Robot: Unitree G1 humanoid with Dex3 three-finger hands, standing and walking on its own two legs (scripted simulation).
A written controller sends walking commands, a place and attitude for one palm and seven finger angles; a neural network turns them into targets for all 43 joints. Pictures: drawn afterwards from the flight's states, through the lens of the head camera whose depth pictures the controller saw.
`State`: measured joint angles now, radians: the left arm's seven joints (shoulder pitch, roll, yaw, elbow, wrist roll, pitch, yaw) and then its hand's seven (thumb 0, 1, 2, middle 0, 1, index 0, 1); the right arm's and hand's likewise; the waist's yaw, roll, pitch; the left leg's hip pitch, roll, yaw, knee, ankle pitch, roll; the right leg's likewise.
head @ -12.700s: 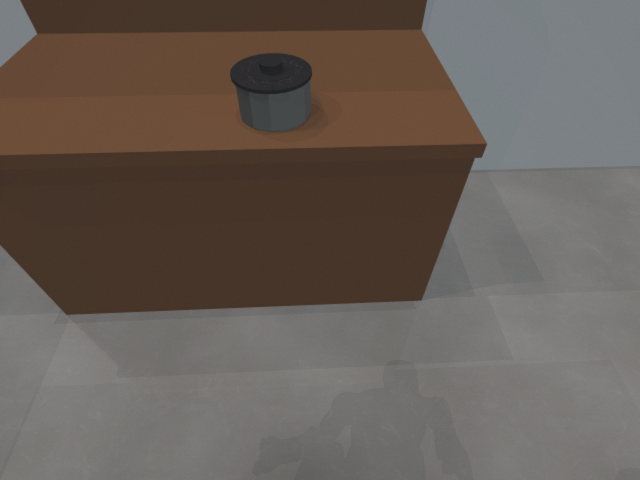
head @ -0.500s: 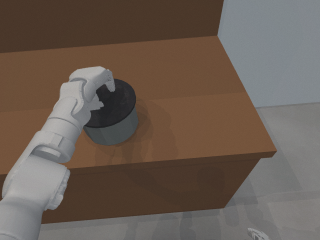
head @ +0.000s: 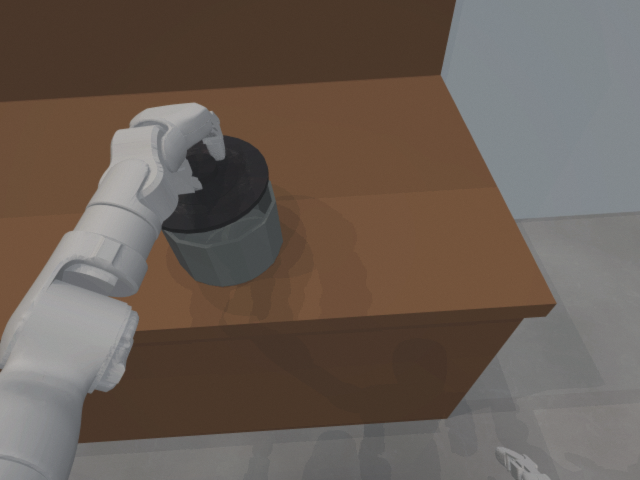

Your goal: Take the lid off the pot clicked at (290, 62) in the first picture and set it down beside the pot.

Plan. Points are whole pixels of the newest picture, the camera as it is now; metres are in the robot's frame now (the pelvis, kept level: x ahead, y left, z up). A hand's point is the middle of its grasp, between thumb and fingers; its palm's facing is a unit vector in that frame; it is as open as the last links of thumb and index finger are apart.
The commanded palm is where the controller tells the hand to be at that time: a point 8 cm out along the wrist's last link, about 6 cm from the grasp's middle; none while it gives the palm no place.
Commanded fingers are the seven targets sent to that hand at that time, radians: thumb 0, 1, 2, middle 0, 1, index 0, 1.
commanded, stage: lift the lid straight up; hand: left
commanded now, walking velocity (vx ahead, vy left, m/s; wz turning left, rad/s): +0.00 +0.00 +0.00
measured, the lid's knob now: (198, 169) +0.50 +0.17 +0.13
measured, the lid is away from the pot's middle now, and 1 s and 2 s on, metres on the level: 0.01 0.02 0.09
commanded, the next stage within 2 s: move the lid sideways beside the pot in 1.22 s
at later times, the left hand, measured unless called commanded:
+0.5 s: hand (182, 137) +0.47 +0.16 +0.20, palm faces -0.27 -0.07 -0.96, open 8.3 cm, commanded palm +0.46 +0.16 +0.28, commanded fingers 0.00 0.63 1.04 -0.77 -1.01 -0.72 -0.97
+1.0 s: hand (158, 111) +0.46 +0.17 +0.24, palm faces -0.25 -0.06 -0.97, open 8.3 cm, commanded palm +0.46 +0.17 +0.32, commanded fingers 0.00 0.63 1.04 -0.77 -1.01 -0.72 -0.97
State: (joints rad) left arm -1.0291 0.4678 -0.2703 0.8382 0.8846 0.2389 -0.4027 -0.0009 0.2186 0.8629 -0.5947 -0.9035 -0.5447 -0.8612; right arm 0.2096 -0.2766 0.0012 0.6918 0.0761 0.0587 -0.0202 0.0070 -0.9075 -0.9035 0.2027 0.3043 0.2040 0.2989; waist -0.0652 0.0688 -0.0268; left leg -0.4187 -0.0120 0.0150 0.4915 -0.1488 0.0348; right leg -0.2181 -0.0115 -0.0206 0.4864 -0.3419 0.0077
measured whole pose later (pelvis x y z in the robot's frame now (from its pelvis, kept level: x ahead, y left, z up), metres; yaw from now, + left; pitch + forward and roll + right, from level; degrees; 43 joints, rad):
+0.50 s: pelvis +0.00 +0.00 +0.00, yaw +0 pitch +4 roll +0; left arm -1.13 0.47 -0.25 0.85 0.90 0.28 -0.46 -0.01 0.22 0.86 -0.60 -0.91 -0.54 -0.86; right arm 0.22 -0.27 0.01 0.69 0.07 0.04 -0.01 0.01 -0.91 -0.90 0.20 0.30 0.20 0.30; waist -0.07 0.08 -0.03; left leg -0.40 -0.02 0.02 0.47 -0.14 0.04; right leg -0.21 -0.02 -0.02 0.48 -0.34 0.02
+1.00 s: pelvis +0.00 +0.01 +0.00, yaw +1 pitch +3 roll -1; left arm -1.25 0.50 -0.30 0.86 0.90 0.30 -0.55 -0.01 0.22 0.86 -0.60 -0.91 -0.55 -0.86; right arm 0.22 -0.28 0.01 0.70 0.07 0.01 -0.02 0.01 -0.91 -0.90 0.20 0.30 0.20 0.30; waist -0.06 0.07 -0.02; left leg -0.40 -0.03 0.01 0.46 -0.13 0.04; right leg -0.20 -0.02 -0.03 0.47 -0.33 0.02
